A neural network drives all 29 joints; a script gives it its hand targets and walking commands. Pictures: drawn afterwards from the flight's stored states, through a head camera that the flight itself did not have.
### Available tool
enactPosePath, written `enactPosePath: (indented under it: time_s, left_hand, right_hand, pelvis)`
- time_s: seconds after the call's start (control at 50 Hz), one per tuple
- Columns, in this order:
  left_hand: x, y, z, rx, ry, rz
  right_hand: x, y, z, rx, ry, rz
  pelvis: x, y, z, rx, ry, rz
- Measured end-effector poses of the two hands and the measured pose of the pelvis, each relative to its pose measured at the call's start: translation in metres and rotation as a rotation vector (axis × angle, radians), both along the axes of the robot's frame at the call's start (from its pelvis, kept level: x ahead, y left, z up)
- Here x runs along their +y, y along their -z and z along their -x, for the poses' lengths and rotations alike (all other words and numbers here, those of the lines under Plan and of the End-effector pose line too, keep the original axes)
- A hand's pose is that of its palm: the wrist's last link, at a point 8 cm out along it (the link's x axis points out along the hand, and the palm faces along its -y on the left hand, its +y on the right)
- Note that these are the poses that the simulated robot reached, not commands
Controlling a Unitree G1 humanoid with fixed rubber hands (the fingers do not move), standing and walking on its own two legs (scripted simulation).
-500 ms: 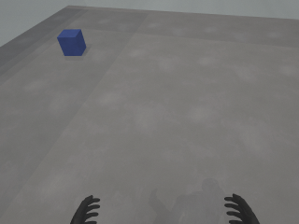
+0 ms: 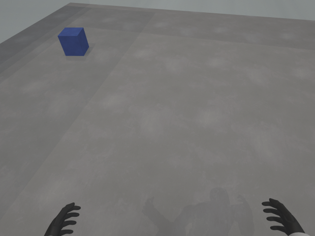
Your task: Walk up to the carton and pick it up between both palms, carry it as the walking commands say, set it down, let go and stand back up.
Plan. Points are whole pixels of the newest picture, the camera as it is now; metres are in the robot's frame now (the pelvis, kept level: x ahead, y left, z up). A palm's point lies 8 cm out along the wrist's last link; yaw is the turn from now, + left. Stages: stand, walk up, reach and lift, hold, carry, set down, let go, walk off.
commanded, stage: stand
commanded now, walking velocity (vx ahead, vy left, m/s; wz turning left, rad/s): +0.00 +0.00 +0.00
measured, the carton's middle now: (74, 41) +2.36 +1.09 -0.62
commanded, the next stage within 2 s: none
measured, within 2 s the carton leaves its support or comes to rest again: neither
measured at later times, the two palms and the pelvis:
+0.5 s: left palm out of the picture +0.12 +0.33 -0.07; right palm out of the picture +0.15 -0.28 -0.06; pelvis +0.00 +0.02 +0.01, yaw +0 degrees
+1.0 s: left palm out of the picture +0.11 +0.34 -0.07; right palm out of the picture +0.13 -0.29 -0.06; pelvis +0.00 +0.02 +0.03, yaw +1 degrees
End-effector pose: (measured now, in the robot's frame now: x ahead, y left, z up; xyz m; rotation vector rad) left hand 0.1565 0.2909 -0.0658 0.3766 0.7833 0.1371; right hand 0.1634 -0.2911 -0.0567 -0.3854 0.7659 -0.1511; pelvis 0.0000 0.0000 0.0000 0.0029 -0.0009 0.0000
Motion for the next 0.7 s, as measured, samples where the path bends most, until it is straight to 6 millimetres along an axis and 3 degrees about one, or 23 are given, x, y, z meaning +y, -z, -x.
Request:
enactPosePath:
  time_s: [0.2, 0.54, 0.7]
  left_hand:
    - [0.022, 0.005, 0.019, 0.088, -0.019, -0.021]
    - [0.046, 0.006, 0.038, 0.170, -0.080, -0.025]
    - [0.049, 0.005, 0.045, 0.216, -0.084, -0.025]
  right_hand:
    - [0.004, 0.008, 0.020, 0.080, 0.021, 0.009]
    - [0.013, 0.002, 0.013, 0.122, 0.017, 0.019]
    - [0.016, 0.006, 0.017, 0.161, 0.021, 0.006]
  pelvis:
    - [0.010, -0.005, 0.004, -0.003, 0.000, 0.008]
    - [0.023, -0.015, -0.003, -0.017, -0.007, 0.010]
    - [0.025, -0.020, -0.001, -0.018, -0.006, 0.007]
